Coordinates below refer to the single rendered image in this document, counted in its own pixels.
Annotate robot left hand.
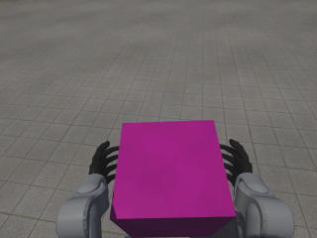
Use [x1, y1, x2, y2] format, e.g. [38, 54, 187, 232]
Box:
[89, 141, 120, 184]

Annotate left robot forearm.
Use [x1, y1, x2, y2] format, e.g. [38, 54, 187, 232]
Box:
[55, 174, 110, 238]

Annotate right robot forearm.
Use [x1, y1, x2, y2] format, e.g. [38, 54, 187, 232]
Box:
[234, 173, 295, 238]

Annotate carton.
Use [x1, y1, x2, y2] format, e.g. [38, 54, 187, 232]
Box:
[109, 120, 236, 238]

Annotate robot right hand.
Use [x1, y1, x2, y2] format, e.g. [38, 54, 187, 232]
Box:
[219, 139, 253, 187]

